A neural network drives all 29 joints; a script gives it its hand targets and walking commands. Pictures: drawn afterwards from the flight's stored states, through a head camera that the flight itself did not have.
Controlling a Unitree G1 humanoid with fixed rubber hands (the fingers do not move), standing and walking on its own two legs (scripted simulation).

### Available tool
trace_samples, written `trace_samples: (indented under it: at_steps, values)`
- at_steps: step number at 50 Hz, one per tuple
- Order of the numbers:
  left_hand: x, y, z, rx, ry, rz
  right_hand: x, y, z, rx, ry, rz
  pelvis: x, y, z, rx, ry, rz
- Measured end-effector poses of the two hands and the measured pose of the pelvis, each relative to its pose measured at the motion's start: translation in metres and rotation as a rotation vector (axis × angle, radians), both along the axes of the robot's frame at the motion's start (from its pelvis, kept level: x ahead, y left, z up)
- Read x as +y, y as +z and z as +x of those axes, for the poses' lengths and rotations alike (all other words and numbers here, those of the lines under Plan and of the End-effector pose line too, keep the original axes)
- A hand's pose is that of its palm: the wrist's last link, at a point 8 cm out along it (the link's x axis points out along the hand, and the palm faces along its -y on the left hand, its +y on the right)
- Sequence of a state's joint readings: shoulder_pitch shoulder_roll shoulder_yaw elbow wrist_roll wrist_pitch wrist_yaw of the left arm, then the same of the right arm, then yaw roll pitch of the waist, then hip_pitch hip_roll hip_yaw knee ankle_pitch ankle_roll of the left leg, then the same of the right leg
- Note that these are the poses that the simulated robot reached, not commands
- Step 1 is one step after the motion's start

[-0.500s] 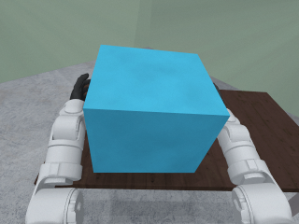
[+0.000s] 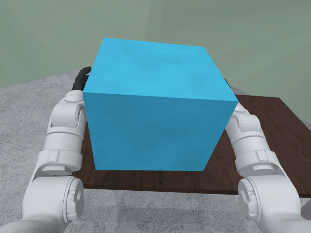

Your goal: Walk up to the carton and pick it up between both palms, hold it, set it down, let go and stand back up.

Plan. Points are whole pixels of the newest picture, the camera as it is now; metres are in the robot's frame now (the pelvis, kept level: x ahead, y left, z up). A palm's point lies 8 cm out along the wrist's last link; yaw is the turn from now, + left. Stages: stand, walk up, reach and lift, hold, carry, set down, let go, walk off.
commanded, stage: reach and lift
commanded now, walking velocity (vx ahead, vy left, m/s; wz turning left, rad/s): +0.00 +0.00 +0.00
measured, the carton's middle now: (153, 104) +0.39 +0.00 +0.20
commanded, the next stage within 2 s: hold in 0.82 s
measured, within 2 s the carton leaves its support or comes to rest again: neither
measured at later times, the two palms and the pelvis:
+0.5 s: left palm (82, 87) +0.40 +0.17 +0.23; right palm (227, 98) +0.39 -0.19 +0.22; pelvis +0.02 +0.01 +0.00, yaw -1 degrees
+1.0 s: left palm (77, 84) +0.39 +0.18 +0.25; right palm (229, 91) +0.38 -0.18 +0.25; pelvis +0.01 +0.00 +0.00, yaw +0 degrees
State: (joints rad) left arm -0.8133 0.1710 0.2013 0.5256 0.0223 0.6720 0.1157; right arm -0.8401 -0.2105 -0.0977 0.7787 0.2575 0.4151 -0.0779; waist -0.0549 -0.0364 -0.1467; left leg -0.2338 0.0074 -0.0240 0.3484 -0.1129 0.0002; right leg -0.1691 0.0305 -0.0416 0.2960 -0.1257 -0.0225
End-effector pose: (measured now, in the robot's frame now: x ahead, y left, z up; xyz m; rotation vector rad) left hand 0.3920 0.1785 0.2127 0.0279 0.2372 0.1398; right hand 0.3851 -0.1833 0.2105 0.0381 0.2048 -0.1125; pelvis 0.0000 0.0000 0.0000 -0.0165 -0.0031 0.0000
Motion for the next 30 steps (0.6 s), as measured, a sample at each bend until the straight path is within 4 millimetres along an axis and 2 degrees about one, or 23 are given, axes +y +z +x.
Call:
trace_samples:
  at_steps: [18, 30]
  values:
    - [-0.008, 0.018, 0.009, -0.01, -0.016, 0.019, -0.007, 0.007, 0.004, -0.008, -0.027, 0.041, 0.006, 0.0, 0.014, -0.013, -0.008, -0.003]
    - [-0.005, 0.024, 0.003, -0.031, -0.004, -0.001, -0.005, 0.021, 0.003, -0.026, -0.018, 0.027, 0.006, 0.0, 0.021, -0.027, -0.014, -0.004]
